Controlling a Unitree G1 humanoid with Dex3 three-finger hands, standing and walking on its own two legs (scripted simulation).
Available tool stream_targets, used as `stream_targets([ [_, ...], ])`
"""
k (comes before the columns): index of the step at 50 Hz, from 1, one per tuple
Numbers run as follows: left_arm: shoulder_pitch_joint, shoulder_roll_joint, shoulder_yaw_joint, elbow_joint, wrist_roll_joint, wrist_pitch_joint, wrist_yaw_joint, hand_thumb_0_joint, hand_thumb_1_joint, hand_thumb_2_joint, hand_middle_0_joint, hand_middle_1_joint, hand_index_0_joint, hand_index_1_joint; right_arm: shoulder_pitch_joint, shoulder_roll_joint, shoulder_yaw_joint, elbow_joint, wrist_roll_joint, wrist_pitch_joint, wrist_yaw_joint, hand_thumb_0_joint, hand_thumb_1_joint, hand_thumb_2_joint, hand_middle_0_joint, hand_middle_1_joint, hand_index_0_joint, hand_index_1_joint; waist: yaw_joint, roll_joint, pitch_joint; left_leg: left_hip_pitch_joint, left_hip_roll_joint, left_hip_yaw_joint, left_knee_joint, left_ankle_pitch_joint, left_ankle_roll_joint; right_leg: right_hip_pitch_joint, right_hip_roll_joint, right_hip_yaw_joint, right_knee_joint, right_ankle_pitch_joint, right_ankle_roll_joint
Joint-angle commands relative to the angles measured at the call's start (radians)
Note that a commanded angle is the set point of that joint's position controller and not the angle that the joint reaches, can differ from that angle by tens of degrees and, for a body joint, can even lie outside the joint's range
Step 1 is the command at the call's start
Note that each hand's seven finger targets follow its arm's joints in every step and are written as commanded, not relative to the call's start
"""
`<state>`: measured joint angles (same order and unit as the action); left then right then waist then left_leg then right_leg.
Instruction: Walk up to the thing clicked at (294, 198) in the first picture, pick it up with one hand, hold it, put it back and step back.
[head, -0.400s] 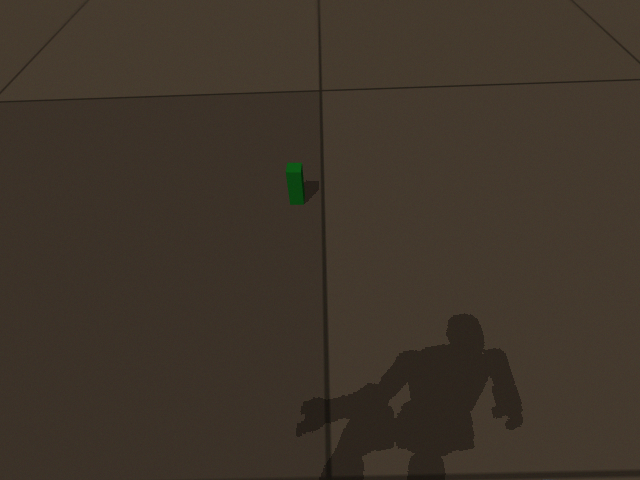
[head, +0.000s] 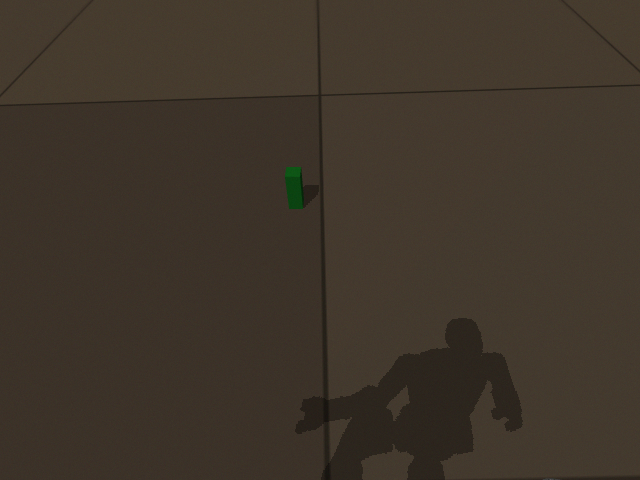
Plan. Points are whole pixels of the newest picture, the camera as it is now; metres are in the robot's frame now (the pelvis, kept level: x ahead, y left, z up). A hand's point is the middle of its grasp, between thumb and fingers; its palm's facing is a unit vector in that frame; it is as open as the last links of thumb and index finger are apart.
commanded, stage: stand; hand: left
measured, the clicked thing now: (294, 188) +1.31 +0.17 -0.69
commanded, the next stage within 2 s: walk up in 0.72 s
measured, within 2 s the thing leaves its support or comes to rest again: neither
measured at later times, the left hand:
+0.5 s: hand out of the picture +0.07 +0.25 -0.16, palm faces -0.03 -0.94 -0.34, open 7.4 cm
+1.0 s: hand out of the picture +0.13 +0.24 -0.14, palm faces -0.08 -0.91 -0.41, open 7.4 cm
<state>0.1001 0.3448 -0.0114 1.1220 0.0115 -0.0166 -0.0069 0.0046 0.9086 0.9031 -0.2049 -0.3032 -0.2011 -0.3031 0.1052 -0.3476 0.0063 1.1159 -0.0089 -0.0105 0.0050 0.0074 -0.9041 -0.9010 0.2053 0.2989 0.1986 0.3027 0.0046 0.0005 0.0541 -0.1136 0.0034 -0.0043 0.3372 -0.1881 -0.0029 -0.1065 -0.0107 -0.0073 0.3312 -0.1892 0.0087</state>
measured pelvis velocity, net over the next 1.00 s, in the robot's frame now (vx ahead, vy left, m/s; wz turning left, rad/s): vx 0.05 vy -0.05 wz -0.05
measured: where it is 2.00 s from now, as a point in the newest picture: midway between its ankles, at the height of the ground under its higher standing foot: (358, 388)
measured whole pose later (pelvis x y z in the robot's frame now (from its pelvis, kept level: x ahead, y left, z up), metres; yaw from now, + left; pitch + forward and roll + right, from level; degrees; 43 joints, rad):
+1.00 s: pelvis +0.05 -0.05 -0.01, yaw -3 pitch -3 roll +2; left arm 0.21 0.45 0.08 1.01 0.04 -0.04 -0.09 0.01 0.91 0.90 -0.20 -0.30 -0.20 -0.30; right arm 0.26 -0.43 -0.09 1.02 -0.05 -0.03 0.06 0.01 -0.90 -0.90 0.21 0.30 0.20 0.30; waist -0.01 0.00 0.06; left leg -0.07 0.05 0.03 0.45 -0.35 0.01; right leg -0.32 -0.07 -0.01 0.58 -0.30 -0.01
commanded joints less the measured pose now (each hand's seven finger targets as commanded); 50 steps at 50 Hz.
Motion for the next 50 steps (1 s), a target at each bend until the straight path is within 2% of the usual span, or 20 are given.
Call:
stream_targets([
  [1,-0.024,0.208,0.043,-0.056,-0.005,-0.018,0.017,0.0,0.9,0.9,-0.2,-0.3,-0.2,-0.3,-0.039,-0.202,-0.041,-0.056,0.003,-0.024,-0.014,0.0,-0.9,-0.9,0.2,0.3,0.2,0.3,0.0,0.004,-0.08,0.015,0.124,-0.094,-0.052,0.166,0.028,0.011,-0.117,0.087,-0.044,0.151,-0.032],
  [21,-0.024,0.217,0.049,-0.056,-0.003,-0.015,0.015,0.0,0.9,0.9,-0.2,-0.3,-0.2,-0.3,-0.036,-0.21,-0.044,-0.051,0.002,-0.026,-0.015,0.0,-0.9,-0.9,0.2,0.3,0.2,0.3,-0.002,-0.004,-0.079,0.024,0.124,-0.092,-0.065,0.144,0.026,0.007,-0.119,0.091,-0.048,0.13,-0.035],
  [27,-0.028,0.215,0.047,-0.06,-0.003,-0.018,0.017,0.0,0.9,0.9,-0.2,-0.3,-0.2,-0.3,-0.032,-0.206,-0.044,-0.051,0.002,-0.024,-0.015,0.0,-0.9,-0.9,0.2,0.3,0.2,0.3,-0.004,-0.011,-0.084,0.026,0.124,-0.092,-0.058,0.177,0.026,0.015,-0.121,0.091,-0.051,0.158,-0.034],
  [35,-0.016,0.218,0.048,-0.058,-0.003,-0.016,0.017,0.0,0.9,0.9,-0.2,-0.3,-0.2,-0.3,-0.027,-0.205,-0.041,-0.05,0.002,-0.022,-0.014,0.0,-0.9,-0.9,0.2,0.3,0.2,0.3,-0.004,-0.003,-0.068,0.016,0.122,-0.091,-0.068,0.135,0.026,0.008,-0.12,0.093,-0.057,0.135,-0.034],
  [36,0.029,0.314,0.112,-0.125,0.016,-0.028,-0.016,0.0,0.9,0.9,-0.2,-0.3,-0.2,-0.3,0.049,-0.301,-0.105,-0.106,-0.021,-0.042,0.007,0.0,-0.9,-0.9,0.2,0.3,0.2,0.3,-0.013,-0.012,-0.182,0.055,0.093,-0.106,0.007,-0.389,0.098,-0.01,-0.059,0.089,0.044,-0.344,-0.069],
  [37,0.018,0.303,0.116,-0.12,0.025,-0.028,-0.027,0.0,0.9,0.9,-0.2,-0.3,-0.2,-0.3,0.065,-0.314,-0.119,-0.096,-0.029,-0.046,0.016,0.0,-0.9,-0.9,0.2,0.3,0.2,0.3,-0.022,0.033,-0.103,0.033,0.124,-0.162,-0.014,-0.544,0.121,-0.153,-0.061,0.099,0.112,-0.467,-0.077],
  [38,-0.046,0.281,0.116,-0.145,0.029,-0.027,-0.034,0.0,0.9,0.9,-0.2,-0.3,-0.2,-0.3,0.106,-0.32,-0.125,-0.086,-0.032,-0.046,0.019,0.0,-0.9,-0.9,0.2,0.3,0.2,0.3,-0.053,0.076,-0.03,0.048,0.163,-0.225,-0.078,-0.63,0.144,-0.302,-0.03,0.055,0.181,-0.461,-0.062],
  [39,-0.08,0.249,0.112,-0.169,0.03,-0.025,-0.042,0.0,0.9,0.9,-0.2,-0.3,-0.2,-0.3,0.109,-0.339,-0.138,-0.098,-0.028,-0.047,0.021,0.0,-0.9,-0.9,0.2,0.3,0.2,0.3,-0.068,0.144,0.033,0.067,0.264,-0.328,-0.165,-0.652,0.192,-0.416,-0.003,-0.006,0.329,-0.338,-0.043],
  [40,-0.107,0.255,0.117,-0.196,0.033,-0.028,-0.042,0.0,0.9,0.9,-0.2,-0.3,-0.2,-0.3,0.128,-0.362,-0.152,-0.11,-0.032,-0.052,0.022,0.0,-0.9,-0.9,0.2,0.3,0.2,0.3,-0.09,0.15,0.093,0.066,0.371,-0.446,-0.227,-0.606,0.256,-0.526,-0.027,0.025,0.459,-0.305,-0.03],
  [41,-0.115,0.252,0.117,-0.212,0.028,-0.033,-0.045,0.0,0.9,0.9,-0.2,-0.3,-0.2,-0.3,0.105,-0.367,-0.16,-0.128,-0.033,-0.062,0.017,0.0,-0.9,-0.9,0.2,0.3,0.2,0.3,-0.072,0.113,0.124,0.07,0.421,-0.481,-0.238,-0.511,0.281,-0.557,-0.086,0.097,0.464,-0.283,-0.041],
  [42,-0.101,0.261,0.115,-0.215,0.022,-0.042,-0.052,0.0,0.9,0.9,-0.2,-0.3,-0.2,-0.3,0.105,-0.353,-0.155,-0.141,-0.031,-0.069,0.018,0.0,-0.9,-0.9,0.2,0.3,0.2,0.3,-0.062,0.078,0.102,0.093,0.397,-0.452,-0.227,-0.451,0.278,-0.535,-0.097,0.109,0.436,-0.268,-0.038],
  [43,-0.063,0.26,0.113,-0.214,0.018,-0.048,-0.059,0.0,0.9,0.9,-0.2,-0.3,-0.2,-0.3,0.077,-0.337,-0.152,-0.162,-0.03,-0.071,0.021,0.0,-0.9,-0.9,0.2,0.3,0.2,0.3,-0.042,0.094,0.052,0.138,0.364,-0.384,-0.203,-0.405,0.26,-0.511,-0.104,0.1,0.398,-0.281,-0.043],
  [44,-0.039,0.262,0.116,-0.21,0.017,-0.049,-0.067,0.0,0.9,0.9,-0.2,-0.3,-0.2,-0.3,0.069,-0.321,-0.149,-0.176,-0.035,-0.071,0.026,0.0,-0.9,-0.9,0.2,0.3,0.2,0.3,-0.037,0.105,0.018,0.135,0.307,-0.306,-0.181,-0.383,0.236,-0.465,-0.085,0.07,0.373,-0.277,-0.032],
  [45,-0.008,0.252,0.12,-0.21,0.017,-0.045,-0.076,0.0,0.9,0.9,-0.2,-0.3,-0.2,-0.3,0.053,-0.328,-0.155,-0.192,-0.039,-0.07,0.032,0.0,-0.9,-0.9,0.2,0.3,0.2,0.3,-0.025,0.154,-0.004,0.098,0.274,-0.245,-0.173,-0.394,0.218,-0.39,-0.074,0.037,0.335,-0.255,-0.028],
  [46,0.036,0.251,0.124,-0.201,0.017,-0.043,-0.079,0.0,0.9,0.9,-0.2,-0.3,-0.2,-0.3,0.019,-0.338,-0.159,-0.205,-0.037,-0.067,0.037,0.0,-0.9,-0.9,0.2,0.3,0.2,0.3,-0.002,0.196,-0.005,0.004,0.262,-0.208,-0.161,-0.389,0.203,-0.284,-0.072,0.022,0.316,-0.21,-0.027],
  [47,0.08,0.252,0.13,-0.19,0.017,-0.042,-0.079,0.0,0.9,0.9,-0.2,-0.3,-0.2,-0.3,-0.025,-0.334,-0.16,-0.219,-0.037,-0.062,0.041,0.0,-0.9,-0.9,0.2,0.3,0.2,0.3,0.028,0.208,-0.01,-0.079,0.227,-0.146,-0.122,-0.376,0.182,-0.169,-0.064,-0.005,0.265,-0.161,-0.03],
  [48,0.159,0.25,0.139,-0.165,0.017,-0.043,-0.075,0.0,0.9,0.9,-0.2,-0.3,-0.2,-0.3,-0.061,-0.322,-0.157,-0.234,-0.033,-0.055,0.044,0.0,-0.9,-0.9,0.2,0.3,0.2,0.3,0.075,0.177,-0.031,-0.165,0.186,-0.071,-0.027,-0.37,0.157,-0.013,-0.043,-0.041,0.185,-0.049,-0.029],
  [49,0.254,0.271,0.151,-0.127,0.019,-0.047,-0.064,0.0,0.9,0.9,-0.2,-0.3,-0.2,-0.3,-0.075,-0.285,-0.145,-0.246,-0.035,-0.048,0.045,0.0,-0.9,-0.9,0.2,0.3,0.2,0.3,0.117,0.086,-0.057,-0.288,0.128,-0.01,0.107,-0.407,0.132,0.148,-0.006,-0.081,0.18,-0.011,-0.018],
  [50,0.404,0.321,0.178,-0.08,0.019,-0.051,-0.047,0.0,0.9,0.9,-0.2,-0.3,-0.2,-0.3,-0.056,-0.227,-0.127,-0.251,-0.041,-0.044,0.042,0.0,-0.9,-0.9,0.2,0.3,0.2,0.3,0.184,-0.103,-0.111,-0.439,0.068,0.032,0.372,-0.467,0.105,0.337,-0.015,-0.021,0.174,-0.083,-0.02],
])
